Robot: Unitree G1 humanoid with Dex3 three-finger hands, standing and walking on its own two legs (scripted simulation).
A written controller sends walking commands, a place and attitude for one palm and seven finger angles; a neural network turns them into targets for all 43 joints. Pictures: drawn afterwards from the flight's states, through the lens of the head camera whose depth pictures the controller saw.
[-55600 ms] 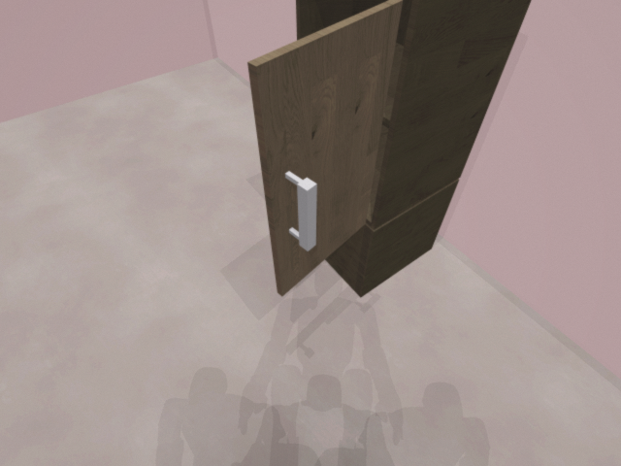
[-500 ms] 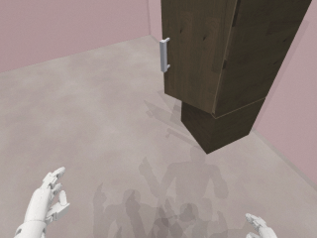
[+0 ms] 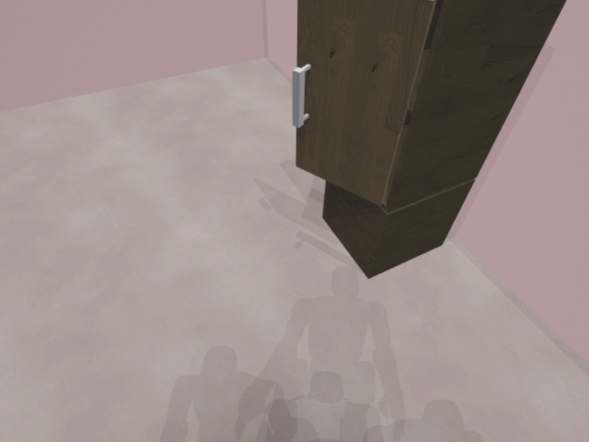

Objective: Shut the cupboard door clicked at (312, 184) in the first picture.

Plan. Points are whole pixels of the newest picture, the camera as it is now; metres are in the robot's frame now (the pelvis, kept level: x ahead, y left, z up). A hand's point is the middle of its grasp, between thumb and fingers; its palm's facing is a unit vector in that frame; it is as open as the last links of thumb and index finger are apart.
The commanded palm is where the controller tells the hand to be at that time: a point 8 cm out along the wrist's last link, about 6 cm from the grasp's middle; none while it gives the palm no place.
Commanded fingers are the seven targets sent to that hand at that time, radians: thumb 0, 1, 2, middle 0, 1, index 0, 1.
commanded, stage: let the arm hang, fingers relaxed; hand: left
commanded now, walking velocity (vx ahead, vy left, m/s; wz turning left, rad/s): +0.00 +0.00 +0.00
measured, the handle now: (302, 96) +1.02 +0.03 -0.05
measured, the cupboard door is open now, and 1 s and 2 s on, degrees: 27 27 27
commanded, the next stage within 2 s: look to check the result in 0.48 s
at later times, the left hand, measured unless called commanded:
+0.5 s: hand out of the picture +0.00 +0.16 -0.18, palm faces +0.01 -0.99 -0.15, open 7.4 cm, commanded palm none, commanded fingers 0.00 0.90 0.90 -0.20 -0.30 -0.20 -0.30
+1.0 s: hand out of the picture +0.03 +0.18 -0.17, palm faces -0.01 -0.97 -0.22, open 7.4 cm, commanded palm none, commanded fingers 0.00 0.90 0.90 -0.20 -0.30 -0.20 -0.30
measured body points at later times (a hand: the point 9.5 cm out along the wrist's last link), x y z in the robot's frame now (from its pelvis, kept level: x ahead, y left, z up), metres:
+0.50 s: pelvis +0.00 +0.00 +0.00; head +0.01 +0.00 +0.45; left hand +0.00 +0.21 -0.16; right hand -0.02 -0.23 -0.16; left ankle +0.06 +0.08 -0.74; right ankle +0.01 -0.12 -0.74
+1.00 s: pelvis +0.03 -0.01 +0.00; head +0.04 -0.01 +0.45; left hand +0.04 +0.23 -0.15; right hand +0.03 -0.25 -0.16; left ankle +0.06 +0.08 -0.74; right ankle +0.01 -0.12 -0.74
